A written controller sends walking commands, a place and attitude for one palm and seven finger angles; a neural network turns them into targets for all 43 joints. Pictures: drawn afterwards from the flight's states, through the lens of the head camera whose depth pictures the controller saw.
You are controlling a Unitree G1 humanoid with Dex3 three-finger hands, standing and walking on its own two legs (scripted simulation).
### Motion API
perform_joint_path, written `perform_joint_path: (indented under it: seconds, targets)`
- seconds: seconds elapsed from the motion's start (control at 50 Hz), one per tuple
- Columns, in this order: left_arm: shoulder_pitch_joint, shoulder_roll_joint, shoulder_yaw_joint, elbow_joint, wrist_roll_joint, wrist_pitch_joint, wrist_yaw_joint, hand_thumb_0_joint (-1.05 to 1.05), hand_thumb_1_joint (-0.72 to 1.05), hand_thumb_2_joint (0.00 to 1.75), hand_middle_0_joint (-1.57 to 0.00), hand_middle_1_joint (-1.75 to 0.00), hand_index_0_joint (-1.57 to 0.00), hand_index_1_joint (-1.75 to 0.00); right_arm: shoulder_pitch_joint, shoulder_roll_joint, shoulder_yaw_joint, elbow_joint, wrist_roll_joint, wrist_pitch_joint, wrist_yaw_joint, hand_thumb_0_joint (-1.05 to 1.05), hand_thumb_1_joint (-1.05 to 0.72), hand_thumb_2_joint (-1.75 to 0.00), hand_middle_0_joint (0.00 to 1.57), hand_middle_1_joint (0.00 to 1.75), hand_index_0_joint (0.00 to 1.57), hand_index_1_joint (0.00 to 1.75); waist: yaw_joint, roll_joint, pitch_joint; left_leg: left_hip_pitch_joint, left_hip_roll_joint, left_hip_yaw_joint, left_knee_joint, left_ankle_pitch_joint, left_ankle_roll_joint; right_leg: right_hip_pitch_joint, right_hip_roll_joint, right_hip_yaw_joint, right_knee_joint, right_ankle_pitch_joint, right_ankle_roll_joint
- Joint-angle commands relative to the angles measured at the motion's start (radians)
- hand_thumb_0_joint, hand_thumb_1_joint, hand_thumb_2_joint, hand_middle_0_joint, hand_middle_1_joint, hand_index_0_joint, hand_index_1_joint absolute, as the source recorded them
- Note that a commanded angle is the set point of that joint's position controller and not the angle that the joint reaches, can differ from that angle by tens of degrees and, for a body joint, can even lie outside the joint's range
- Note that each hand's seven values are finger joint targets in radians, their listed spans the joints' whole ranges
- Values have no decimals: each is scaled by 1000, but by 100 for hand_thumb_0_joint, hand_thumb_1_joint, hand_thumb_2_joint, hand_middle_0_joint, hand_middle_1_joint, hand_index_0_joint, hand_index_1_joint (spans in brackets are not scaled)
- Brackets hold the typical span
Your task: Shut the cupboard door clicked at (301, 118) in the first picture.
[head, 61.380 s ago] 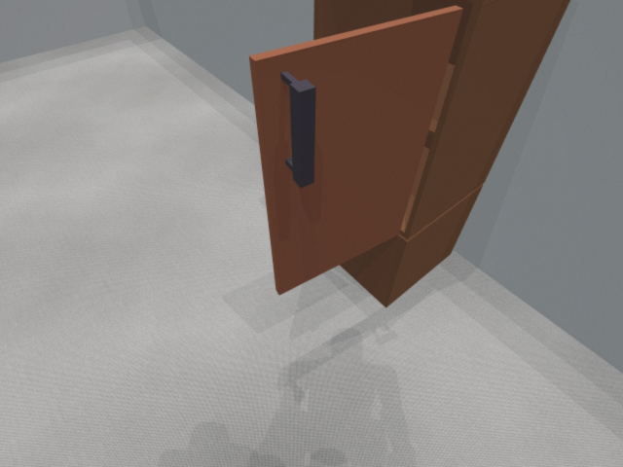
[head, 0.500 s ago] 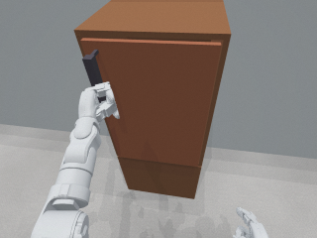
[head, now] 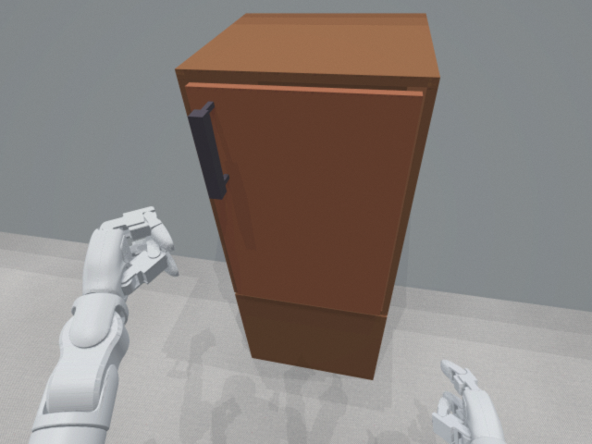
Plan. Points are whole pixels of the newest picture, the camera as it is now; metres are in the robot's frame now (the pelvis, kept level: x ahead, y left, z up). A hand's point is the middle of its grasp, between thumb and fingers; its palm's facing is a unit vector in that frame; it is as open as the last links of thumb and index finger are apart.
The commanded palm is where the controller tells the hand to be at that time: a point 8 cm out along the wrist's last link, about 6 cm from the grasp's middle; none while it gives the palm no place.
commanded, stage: draw the hand back to the body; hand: left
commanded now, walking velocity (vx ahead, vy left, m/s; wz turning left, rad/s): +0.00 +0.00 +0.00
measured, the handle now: (213, 151) +0.57 +0.20 +0.14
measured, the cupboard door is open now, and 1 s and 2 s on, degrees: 0 0 0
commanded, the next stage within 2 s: step back with the hand held close in 0.94 s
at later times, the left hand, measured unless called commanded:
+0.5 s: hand (75, 304) +0.22 +0.27 +0.15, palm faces +0.40 -0.84 -0.37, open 5.6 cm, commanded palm +0.17 +0.31 +0.18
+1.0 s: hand (73, 295) +0.23 +0.27 +0.16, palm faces +0.44 -0.80 -0.40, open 7.4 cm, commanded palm +0.18 +0.30 +0.18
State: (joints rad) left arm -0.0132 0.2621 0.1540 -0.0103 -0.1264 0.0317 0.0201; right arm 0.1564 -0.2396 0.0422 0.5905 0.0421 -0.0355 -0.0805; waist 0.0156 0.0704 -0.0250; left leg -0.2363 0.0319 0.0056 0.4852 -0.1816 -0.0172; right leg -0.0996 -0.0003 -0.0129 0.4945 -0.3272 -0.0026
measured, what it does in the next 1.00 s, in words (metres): stands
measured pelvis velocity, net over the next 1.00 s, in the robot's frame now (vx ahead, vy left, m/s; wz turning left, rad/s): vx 0.04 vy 0.00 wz -0.01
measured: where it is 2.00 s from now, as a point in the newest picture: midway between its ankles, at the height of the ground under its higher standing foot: outside the picture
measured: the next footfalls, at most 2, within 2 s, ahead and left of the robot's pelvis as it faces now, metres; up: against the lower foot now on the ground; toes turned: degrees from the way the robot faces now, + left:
none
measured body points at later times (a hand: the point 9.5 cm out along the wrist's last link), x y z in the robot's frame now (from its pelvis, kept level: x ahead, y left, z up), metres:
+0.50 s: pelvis +0.02 +0.01 +0.01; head -0.01 -0.01 +0.45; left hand +0.20 +0.31 +0.17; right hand +0.19 -0.21 -0.09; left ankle +0.05 +0.13 -0.74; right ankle -0.03 -0.12 -0.74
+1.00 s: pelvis +0.04 +0.00 +0.01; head +0.01 -0.02 +0.45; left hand +0.20 +0.31 +0.19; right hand +0.23 -0.21 -0.08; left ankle +0.05 +0.13 -0.74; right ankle -0.03 -0.12 -0.74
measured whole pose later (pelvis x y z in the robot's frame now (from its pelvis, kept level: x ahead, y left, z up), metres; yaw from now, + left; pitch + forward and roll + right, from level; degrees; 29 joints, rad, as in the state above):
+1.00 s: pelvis +0.04 +0.00 +0.01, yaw +0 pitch -3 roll +0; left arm 0.46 0.34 0.34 -0.37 -0.08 -0.06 0.10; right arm 0.18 -0.22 0.02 0.62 0.01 -0.06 -0.08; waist 0.06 0.06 -0.01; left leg -0.16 0.02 0.02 0.42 -0.21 -0.01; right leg 0.00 -0.02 0.00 0.38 -0.32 0.01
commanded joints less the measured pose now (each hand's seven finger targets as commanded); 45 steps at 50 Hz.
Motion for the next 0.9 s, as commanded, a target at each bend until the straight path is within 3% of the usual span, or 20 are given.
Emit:
perform_joint_path:
  seconds: [0.0,0.04,0.08,0.14,0.2,0.26,0.3,0.36,0.4,0.42,0.5,0.54,0.62,0.66,0.72,0.8,0.82,0.88]
  targets:
    - [-243,211,103,-275,26,-131,50,0,90,90,-94,-111,-94,-111,-132,-89,-32,-140,-16,-50,-11,0,-90,-90,20,30,20,30,11,-61,-55,202,-33,13,-96,-42,51,-174,14,3,-204,50,5]
    - [-260,211,101,-340,37,-157,62,0,90,90,-89,-105,-89,-105,-136,-81,-28,-140,-18,-58,-12,0,-90,-90,20,30,20,30,10,13,-98,232,-32,10,-111,-32,46,-143,12,-3,-192,60,-3]
    - [-219,219,114,-378,44,-174,75,0,90,90,-83,-99,-83,-99,-135,-80,-29,-133,-22,-70,-13,0,-90,-90,20,30,20,30,14,41,-120,253,-30,8,-118,-19,42,-125,14,-10,-190,76,-8]
    - [-111,214,123,-402,49,-186,81,0,90,90,-75,-90,-75,-90,-136,-82,-30,-127,-26,-81,-12,0,-90,-90,20,30,20,30,21,35,-114,258,-25,-1,-129,0,40,-107,16,-15,-191,98,-10]
    - [35,221,163,-374,46,-184,79,0,90,90,-67,-81,-67,-81,-137,-90,-39,-118,-28,-83,-10,0,-90,-90,20,30,20,30,33,-45,-78,238,-22,3,-132,29,43,-95,18,-16,-207,126,-5]
    - [116,208,174,-388,41,-186,73,0,90,90,-58,-72,-58,-72,-139,-83,-40,-122,-25,-73,-5,0,-90,-90,20,30,20,30,33,-76,-33,211,-19,7,-139,23,42,-96,12,-21,-205,117,0]
    - [175,235,211,-399,43,-187,71,0,90,90,-53,-66,-53,-66,-142,-91,-47,-121,-26,-75,-5,0,-90,-90,20,30,20,30,41,-78,-18,215,-18,10,-138,35,44,-102,15,-18,-221,127,2]
    - [224,240,233,-471,44,-194,74,0,90,90,-45,-57,-45,-57,-135,-82,-48,-129,-26,-76,-1,0,-90,-90,20,30,20,30,43,-20,-37,211,-18,8,-135,53,41,-82,7,-24,-194,147,-1]
    - [277,289,290,-501,45,-195,79,0,90,90,-39,-51,-39,-51,-133,-89,-53,-127,-29,-83,-2,0,-90,-90,20,30,20,30,53,-7,-42,215,-19,10,-124,82,42,-79,10,-21,-202,178,0]
    - [282,267,272,-537,44,-197,79,0,90,90,-36,-48,-36,-48,-129,-79,-51,-130,-27,-83,-1,0,-90,-90,20,30,20,30,47,19,-56,213,-21,10,-125,90,40,-65,5,-23,-188,184,-2]
    - [377,304,335,-569,47,-195,90,0,90,90,-25,-36,-25,-36,-122,-84,-59,-129,-29,-99,-3,0,-90,-90,20,30,20,30,55,17,-45,221,-18,18,-103,125,41,-81,10,-23,-198,224,0]
    - [407,295,339,-579,46,-193,93,0,90,90,-20,-30,-20,-30,-116,-78,-58,-131,-28,-99,-4,0,-90,-90,20,30,20,30,52,14,-32,208,-19,18,-106,125,38,-79,7,-28,-186,224,-1]
    - [347,241,276,-539,50,-175,96,0,90,90,-20,-30,-20,-30,-101,-90,-63,-120,-28,-103,-6,0,-90,-90,20,30,20,30,30,-13,-2,210,-19,18,-110,125,44,-100,5,-28,-187,227,5]
    - [326,239,270,-517,52,-167,97,0,90,90,-20,-30,-20,-30,-105,-92,-64,-122,-28,-97,-10,0,-90,-90,20,30,20,30,32,-55,4,213,-20,16,-110,121,49,-110,6,-29,-189,222,8]
    - [325,243,274,-507,51,-162,98,0,90,90,-20,-30,-20,-30,-108,-89,-63,-122,-30,-91,-15,0,-90,-90,20,30,20,30,38,-69,-16,216,-25,19,-112,131,52,-87,2,-26,-186,238,9]
    - [342,298,321,-569,55,-166,103,0,90,90,-20,-30,-20,-30,-115,-87,-59,-123,-36,-92,-13,0,-90,-90,20,30,20,30,57,3,-85,239,-31,19,-94,196,51,-40,2,-20,-178,314,3]
    - [339,282,307,-595,56,-168,102,0,90,90,-20,-30,-20,-30,-117,-77,-56,-127,-35,-91,-12,0,-90,-90,20,30,20,30,55,21,-98,238,-33,20,-92,209,48,-29,-3,-21,-165,328,2]
    - [368,290,322,-594,53,-161,103,0,90,90,-20,-30,-20,-30,-118,-73,-53,-129,-37,-90,-9,0,-90,-90,20,30,20,30,56,26,-75,229,-32,24,-84,228,45,-38,-1,-24,-166,353,2]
